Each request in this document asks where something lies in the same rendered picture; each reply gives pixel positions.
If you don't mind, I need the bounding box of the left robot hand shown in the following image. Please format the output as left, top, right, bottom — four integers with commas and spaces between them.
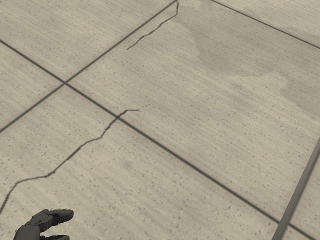
13, 209, 74, 240

